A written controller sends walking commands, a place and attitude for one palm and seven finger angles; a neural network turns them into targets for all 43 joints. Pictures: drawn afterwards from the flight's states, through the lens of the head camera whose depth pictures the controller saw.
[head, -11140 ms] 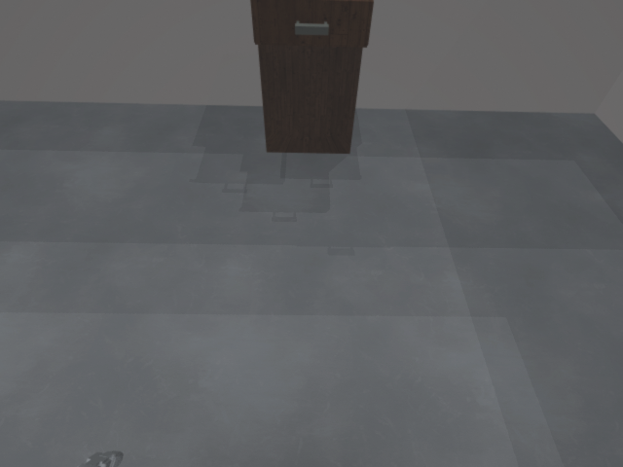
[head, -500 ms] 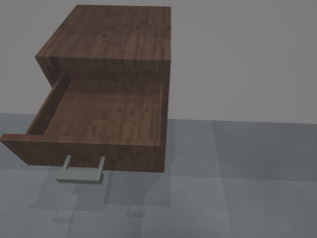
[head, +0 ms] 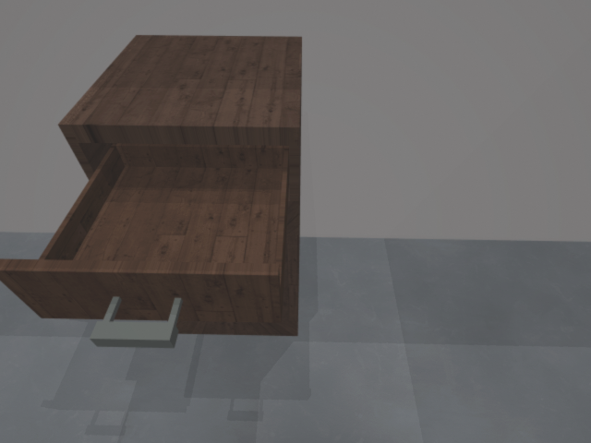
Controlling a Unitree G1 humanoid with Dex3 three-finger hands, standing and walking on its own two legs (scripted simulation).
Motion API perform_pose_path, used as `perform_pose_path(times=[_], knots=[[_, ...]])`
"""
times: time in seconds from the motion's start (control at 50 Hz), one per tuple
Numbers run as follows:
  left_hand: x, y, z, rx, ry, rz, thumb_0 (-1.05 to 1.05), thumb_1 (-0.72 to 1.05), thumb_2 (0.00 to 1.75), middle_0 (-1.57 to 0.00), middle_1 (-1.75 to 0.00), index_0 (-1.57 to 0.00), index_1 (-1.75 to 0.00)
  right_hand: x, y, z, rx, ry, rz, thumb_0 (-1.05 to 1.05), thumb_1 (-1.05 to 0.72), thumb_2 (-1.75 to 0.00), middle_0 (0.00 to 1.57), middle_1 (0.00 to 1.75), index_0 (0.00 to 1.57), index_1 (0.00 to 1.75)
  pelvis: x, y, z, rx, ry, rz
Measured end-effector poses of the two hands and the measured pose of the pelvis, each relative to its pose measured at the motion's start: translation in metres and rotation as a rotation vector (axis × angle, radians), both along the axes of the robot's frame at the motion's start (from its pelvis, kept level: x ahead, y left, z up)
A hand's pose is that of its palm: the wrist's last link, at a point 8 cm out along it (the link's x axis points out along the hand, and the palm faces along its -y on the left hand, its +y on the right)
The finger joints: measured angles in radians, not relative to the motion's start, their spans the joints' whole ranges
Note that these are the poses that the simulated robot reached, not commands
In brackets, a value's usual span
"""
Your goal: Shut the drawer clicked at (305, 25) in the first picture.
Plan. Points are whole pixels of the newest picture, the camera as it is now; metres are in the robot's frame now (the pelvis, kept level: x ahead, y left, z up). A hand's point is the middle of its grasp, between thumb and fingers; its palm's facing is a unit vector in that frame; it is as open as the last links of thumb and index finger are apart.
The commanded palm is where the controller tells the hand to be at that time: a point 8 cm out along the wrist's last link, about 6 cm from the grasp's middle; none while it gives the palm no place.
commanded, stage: come to a stop and stand still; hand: left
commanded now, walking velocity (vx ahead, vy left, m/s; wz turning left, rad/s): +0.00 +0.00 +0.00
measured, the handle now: (140, 319) +0.29 +0.25 -0.01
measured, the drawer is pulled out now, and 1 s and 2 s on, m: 0.30 0.30 0.30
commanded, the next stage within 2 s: look again from close up in 0.02 s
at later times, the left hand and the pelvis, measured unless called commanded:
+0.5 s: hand out of the picture +0.00 +0.17 -0.17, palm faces +0.03 -0.99 -0.16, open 7.4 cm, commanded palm none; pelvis +0.01 +0.01 +0.00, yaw +0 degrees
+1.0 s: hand (173, 422) +0.16 +0.17 -0.04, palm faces +0.18 -0.98 +0.03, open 7.0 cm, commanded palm +0.11 +0.22 -0.04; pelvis -0.01 +0.01 -0.03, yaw +1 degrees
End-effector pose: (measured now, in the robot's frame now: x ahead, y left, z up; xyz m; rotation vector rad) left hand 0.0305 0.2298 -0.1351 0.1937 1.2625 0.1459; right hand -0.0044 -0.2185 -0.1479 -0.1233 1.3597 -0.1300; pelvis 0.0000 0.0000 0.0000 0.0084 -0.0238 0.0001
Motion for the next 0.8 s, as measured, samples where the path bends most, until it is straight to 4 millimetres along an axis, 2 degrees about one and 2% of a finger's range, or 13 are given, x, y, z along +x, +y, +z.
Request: perform_pose_path(times=[0.22, 0.48, 0.72, 0.76, 0.8], knots=[[-0.014, -0.002, -0.003, -0.015, 0.055, 0.020, 0.01, 0.91, 0.90, -0.20, -0.30, -0.20, -0.30, -0.006, 0.007, 0.001, 0.007, 0.044, 0.001, 0.00, -0.90, -0.90, 0.20, 0.30, 0.20, 0.30, 0.004, 0.001, 0.002, 0.001, 0.002, -0.002], [-0.036, -0.014, -0.009, -0.061, 0.127, 0.051, 0.01, 0.91, 0.90, -0.20, -0.30, -0.20, -0.30, 0.007, 0.010, 0.005, -0.010, 0.045, 0.008, 0.00, -0.90, -0.90, 0.20, 0.30, 0.20, 0.30, 0.010, 0.005, 0.004, -0.001, 0.001, -0.001], [-0.040, -0.015, -0.011, -0.070, 0.147, 0.060, 0.01, 0.90, 0.90, -0.20, -0.30, -0.20, -0.30, 0.011, 0.015, 0.005, -0.015, 0.053, 0.007, 0.01, -0.91, -0.90, 0.20, 0.30, 0.20, 0.30, 0.015, 0.010, 0.003, -0.009, 0.010, 0.000], [-0.021, -0.001, 0.005, -0.027, 0.043, 0.116, 0.04, 0.94, 0.90, -0.21, -0.31, -0.20, -0.30, 0.020, 0.010, 0.010, -0.041, -0.036, 0.005, 0.02, -0.92, -0.90, 0.20, 0.30, 0.20, 0.30, 0.014, 0.011, 0.002, -0.008, 0.009, -0.001], [0.012, 0.018, 0.036, 0.047, -0.192, 0.134, 0.06, 0.97, 0.90, -0.22, -0.32, -0.21, -0.31, 0.037, 0.003, 0.015, -0.065, -0.190, -0.006, 0.02, -0.92, -0.90, 0.20, 0.30, 0.20, 0.30, 0.014, 0.012, 0.000, 0.000, 0.019, 0.012]])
